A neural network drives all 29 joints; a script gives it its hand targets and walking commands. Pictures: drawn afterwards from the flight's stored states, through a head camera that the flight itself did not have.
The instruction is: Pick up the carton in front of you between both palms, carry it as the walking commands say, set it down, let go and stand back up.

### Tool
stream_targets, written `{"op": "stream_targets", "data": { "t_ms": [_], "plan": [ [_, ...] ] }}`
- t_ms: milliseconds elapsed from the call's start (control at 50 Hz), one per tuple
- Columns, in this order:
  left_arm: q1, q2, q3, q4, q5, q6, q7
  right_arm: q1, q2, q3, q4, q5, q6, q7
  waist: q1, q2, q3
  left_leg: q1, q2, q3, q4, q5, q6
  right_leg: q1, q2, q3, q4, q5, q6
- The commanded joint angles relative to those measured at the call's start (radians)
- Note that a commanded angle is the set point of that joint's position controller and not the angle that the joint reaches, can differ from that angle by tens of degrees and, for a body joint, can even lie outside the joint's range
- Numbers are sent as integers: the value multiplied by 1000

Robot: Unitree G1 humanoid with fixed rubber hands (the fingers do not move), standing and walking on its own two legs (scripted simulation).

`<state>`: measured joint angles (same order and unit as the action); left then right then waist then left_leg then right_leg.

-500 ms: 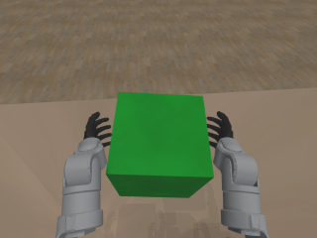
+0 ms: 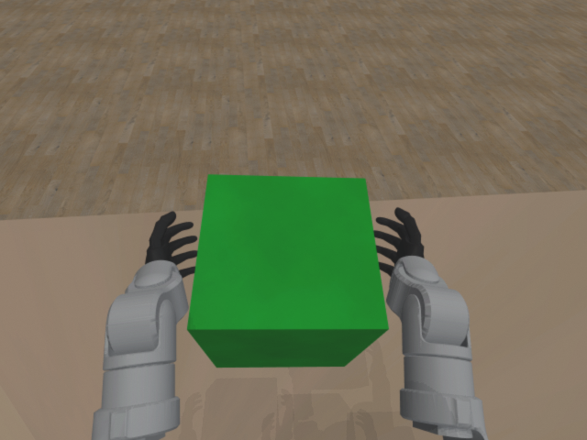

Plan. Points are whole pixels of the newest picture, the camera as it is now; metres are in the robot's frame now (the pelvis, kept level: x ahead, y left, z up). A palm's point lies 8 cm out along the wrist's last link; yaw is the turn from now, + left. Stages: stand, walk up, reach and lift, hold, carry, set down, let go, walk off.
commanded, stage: carry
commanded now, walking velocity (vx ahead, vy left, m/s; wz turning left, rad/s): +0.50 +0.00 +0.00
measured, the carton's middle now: (284, 281) +0.34 +0.00 +0.02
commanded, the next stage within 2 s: none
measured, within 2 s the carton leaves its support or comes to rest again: neither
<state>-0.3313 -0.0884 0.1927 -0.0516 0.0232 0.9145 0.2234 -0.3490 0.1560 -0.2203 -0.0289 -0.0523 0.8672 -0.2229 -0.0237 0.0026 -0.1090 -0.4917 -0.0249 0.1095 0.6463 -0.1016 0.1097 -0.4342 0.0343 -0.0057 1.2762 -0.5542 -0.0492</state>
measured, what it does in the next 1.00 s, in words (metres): goes down: right foot 0.05 m lower, then left foot 0.05 m lower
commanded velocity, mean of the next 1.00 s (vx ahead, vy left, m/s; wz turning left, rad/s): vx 0.50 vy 0.00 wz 0.00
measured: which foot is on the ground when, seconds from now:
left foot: down 0.00-0.40, up 0.42-0.84, down 0.86-1.00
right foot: up 0.00-0.38, down 0.40-0.84, up 0.86-1.00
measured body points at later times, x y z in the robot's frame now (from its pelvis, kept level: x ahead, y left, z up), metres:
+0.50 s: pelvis +0.31 -0.04 -0.05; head +0.33 -0.03 +0.40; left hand +0.64 +0.13 +0.01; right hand +0.65 -0.19 +0.02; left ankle +0.16 +0.07 -0.66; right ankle +0.37 -0.10 -0.77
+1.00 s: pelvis +0.62 +0.02 -0.09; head +0.63 +0.02 +0.36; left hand +0.96 +0.17 -0.02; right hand +0.94 -0.15 -0.02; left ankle +0.64 +0.08 -0.82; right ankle +0.53 -0.11 -0.72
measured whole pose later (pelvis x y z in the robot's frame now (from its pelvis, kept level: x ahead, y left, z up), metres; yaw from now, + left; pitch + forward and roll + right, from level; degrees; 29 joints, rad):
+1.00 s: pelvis +0.62 +0.02 -0.09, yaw +0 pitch +6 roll -2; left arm -0.33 -0.12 0.22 -0.04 0.02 0.93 0.22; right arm -0.32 0.16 -0.23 -0.04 -0.02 0.89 -0.21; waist -0.04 0.03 -0.09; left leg -0.45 -0.01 0.10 0.64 -0.13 0.10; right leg -0.54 0.01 -0.02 1.28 -0.51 -0.04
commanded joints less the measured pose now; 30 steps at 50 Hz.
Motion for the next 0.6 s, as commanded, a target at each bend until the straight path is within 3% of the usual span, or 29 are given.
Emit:
{"op": "stream_targets", "data": {
  "t_ms": [0, 60, 100, 180, 240, 260, 280, 300, 320, 340, 360, 380, 400, 420, 440, 460, 520, 580],
  "plan": [
    [-569, -773, -515, -95, -136, -35, -17, -574, 727, 628, -168, 242, 14, 52, -10, 45, -307, 405, 308, -429, -230, 231, 130, -272, -75, 13, -136, 168, 8],
    [-534, -769, -521, -65, -82, -42, -21, -541, 728, 633, -117, 225, 6, 63, -17, 104, -273, 432, 277, -334, -231, 273, 120, -325, -89, 0, -230, 324, 15],
    [-538, -748, -524, -74, -73, -43, -23, -518, 710, 619, -97, 204, 2, 59, -24, 116, -250, 448, 242, -260, -226, 350, 90, -318, -92, -17, -348, 460, 12],
    [-563, -720, -547, -117, -107, -35, -23, -446, 681, 591, -76, 168, 8, 41, -59, 110, -194, 463, 165, -171, -209, 412, 54, -227, -47, -94, -634, 678, -4],
    [-506, -679, -525, -77, -98, -21, -17, -389, 640, 572, -54, 133, 20, 21, -79, 100, -176, 515, 146, -144, -101, 404, 46, -145, -16, -138, -810, 743, -32],
    [-476, -664, -511, -53, -88, -16, -15, -386, 631, 569, -46, 124, 25, 15, -65, 93, -193, 524, 140, -134, -13, 449, 32, -74, -3, -146, -858, 740, -45],
    [-434, -652, -492, -25, -76, -11, -12, -391, 629, 572, -40, 121, 30, 11, -28, 76, -232, 504, 129, -109, 114, 487, 3, 51, 6, -157, -907, 754, -58],
    [-409, -642, -473, -10, -63, -8, -10, -398, 632, 577, -34, 122, 35, 10, 24, 53, -280, 423, 117, -82, 251, 428, -24, 218, -29, -145, -905, 778, -67],
    [-407, -629, -457, -4, -54, -6, -8, -411, 635, 577, -28, 126, 39, 10, 65, -44, -321, 215, 81, -63, 412, 189, -61, 451, -157, -28, -811, 1066, -89],
    [-398, -618, -444, 13, -49, -5, -3, -426, 653, 578, -24, 139, 43, 12, 101, -247, -375, -155, -20, -102, 642, -366, -93, 751, -364, 267, -649, 1486, -208],
    [-397, -636, -453, 20, -60, -10, 0, -429, 656, 575, -49, 152, 39, 14, 93, -317, -498, -316, -25, -154, 796, -560, -94, 873, -468, 474, -633, 1293, -299],
    [-430, -669, -474, 5, -80, -21, -1, -476, 670, 572, -71, 158, 36, 14, 88, -256, -489, -386, -2, -169, 827, -532, -72, 824, -460, 540, -676, 1017, -312],
    [-477, -713, -494, -11, -98, -25, -8, -471, 700, 560, -44, 151, 33, 14, 84, -140, -415, -411, 15, -166, 773, -475, -63, 716, -433, 527, -735, 813, -283],
    [-521, -780, -526, -49, -130, -40, -24, -467, 750, 557, -55, 152, 18, 21, 88, -55, -383, -369, 40, -157, 683, -449, -65, 629, -384, 459, -757, 727, -253],
    [-556, -820, -548, -63, -147, -53, -37, -505, 775, 565, -70, 162, 3, 32, 82, -17, -336, -282, 58, -148, 589, -412, -72, 478, -360, 394, -777, 760, -237],
    [-612, -853, -577, -110, -172, -67, -48, -520, 798, 564, -74, 167, -11, 39, 76, -22, -326, -238, 52, -133, 511, -394, -74, 409, -335, 351, -801, 752, -222],
    [-654, -861, -639, -153, -202, -98, -64, -485, 808, 553, -42, 133, -43, 41, 76, -103, -325, -174, 64, -87, 375, -271, -69, 331, -320, 265, -833, 724, -223],
    [-584, -821, -635, -138, -196, -113, -70, -442, 758, 561, -64, 102, -60, 34, 87, -130, -314, -145, 71, -73, 232, -47, -59, 356, -276, 157, -820, 796, -180]
  ]
}}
